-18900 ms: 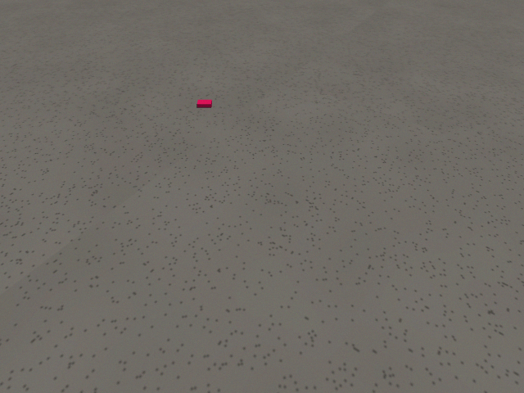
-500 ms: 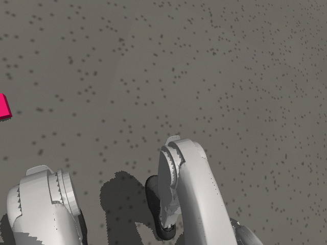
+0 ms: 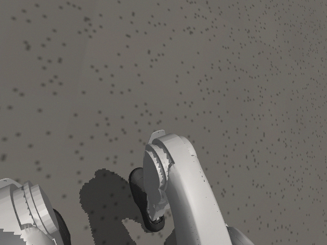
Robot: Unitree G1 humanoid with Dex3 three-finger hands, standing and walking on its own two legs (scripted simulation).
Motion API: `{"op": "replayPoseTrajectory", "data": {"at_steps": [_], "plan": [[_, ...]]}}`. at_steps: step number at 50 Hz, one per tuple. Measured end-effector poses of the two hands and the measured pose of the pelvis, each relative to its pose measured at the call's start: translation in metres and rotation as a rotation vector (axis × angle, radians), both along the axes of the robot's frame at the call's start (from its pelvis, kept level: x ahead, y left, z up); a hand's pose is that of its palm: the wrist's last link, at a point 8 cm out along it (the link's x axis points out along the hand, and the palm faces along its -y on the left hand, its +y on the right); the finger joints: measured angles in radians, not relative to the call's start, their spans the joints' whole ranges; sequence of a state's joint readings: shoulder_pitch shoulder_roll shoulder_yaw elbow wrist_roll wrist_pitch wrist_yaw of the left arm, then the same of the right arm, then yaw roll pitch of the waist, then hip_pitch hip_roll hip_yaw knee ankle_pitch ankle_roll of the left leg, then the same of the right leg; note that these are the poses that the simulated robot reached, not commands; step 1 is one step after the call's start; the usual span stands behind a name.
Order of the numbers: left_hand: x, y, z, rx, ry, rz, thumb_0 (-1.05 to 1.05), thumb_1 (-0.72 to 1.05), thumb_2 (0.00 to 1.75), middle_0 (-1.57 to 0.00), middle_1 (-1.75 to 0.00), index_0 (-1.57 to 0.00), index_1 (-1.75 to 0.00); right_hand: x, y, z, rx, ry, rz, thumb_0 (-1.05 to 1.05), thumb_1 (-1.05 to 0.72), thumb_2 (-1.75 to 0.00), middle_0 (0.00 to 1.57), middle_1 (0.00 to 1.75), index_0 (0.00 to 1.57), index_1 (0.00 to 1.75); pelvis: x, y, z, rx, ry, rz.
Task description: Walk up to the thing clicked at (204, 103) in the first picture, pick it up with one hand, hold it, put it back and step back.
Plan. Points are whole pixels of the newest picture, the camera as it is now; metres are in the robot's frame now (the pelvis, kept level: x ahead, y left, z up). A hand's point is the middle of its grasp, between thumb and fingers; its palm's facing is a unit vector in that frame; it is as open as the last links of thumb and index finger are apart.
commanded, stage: rest palm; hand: left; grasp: from above
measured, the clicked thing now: out of the picture +0.46 +0.36 -0.29
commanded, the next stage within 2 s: close in 1.04 s
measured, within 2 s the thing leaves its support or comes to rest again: neither
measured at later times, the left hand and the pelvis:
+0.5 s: hand out of the picture +0.44 +0.35 -0.25, palm faces -0.45 -0.19 -0.87, open 14.3 cm; pelvis +0.00 +0.01 +0.00, yaw -2 degrees
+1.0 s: hand out of the picture +0.44 +0.34 -0.26, palm faces -0.44 -0.18 -0.88, open 14.1 cm; pelvis +0.00 +0.01 +0.00, yaw -3 degrees
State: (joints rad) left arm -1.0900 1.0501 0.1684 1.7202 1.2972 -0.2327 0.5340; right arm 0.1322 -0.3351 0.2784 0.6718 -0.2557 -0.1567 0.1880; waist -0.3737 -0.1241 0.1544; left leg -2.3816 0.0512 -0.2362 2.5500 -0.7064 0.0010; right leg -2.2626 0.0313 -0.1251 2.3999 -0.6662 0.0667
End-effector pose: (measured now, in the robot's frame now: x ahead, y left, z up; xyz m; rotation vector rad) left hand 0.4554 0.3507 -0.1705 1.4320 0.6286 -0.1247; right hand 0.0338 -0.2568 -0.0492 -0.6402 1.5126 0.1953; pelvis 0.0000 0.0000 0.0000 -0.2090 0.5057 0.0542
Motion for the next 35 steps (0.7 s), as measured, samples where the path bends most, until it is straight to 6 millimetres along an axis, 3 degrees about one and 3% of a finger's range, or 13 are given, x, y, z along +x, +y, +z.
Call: {"op": "replayPoseTrajectory", "data": {"at_steps": [19, 35], "plan": [[-0.005, 0.003, -0.016, -0.021, 0.000, 0.023, 0.00, -0.54, 1.00, -0.10, -0.93, -0.07, -0.96, 0.029, 0.008, 0.002, 0.030, -0.048, 0.090, 0.00, -0.89, -0.89, 0.20, 0.30, 0.21, 0.30, 0.002, 0.005, -0.002, -0.030, -0.020, -0.008], [-0.006, -0.001, -0.026, -0.022, -0.007, -0.007, 0.00, -0.53, 0.99, -0.09, -0.96, -0.08, -0.98, 0.025, 0.014, 0.008, 0.038, -0.031, 0.118, 0.00, -0.90, -0.90, 0.20, 0.30, 0.20, 0.30, 0.001, 0.008, -0.002, -0.047, -0.036, -0.012]]}}
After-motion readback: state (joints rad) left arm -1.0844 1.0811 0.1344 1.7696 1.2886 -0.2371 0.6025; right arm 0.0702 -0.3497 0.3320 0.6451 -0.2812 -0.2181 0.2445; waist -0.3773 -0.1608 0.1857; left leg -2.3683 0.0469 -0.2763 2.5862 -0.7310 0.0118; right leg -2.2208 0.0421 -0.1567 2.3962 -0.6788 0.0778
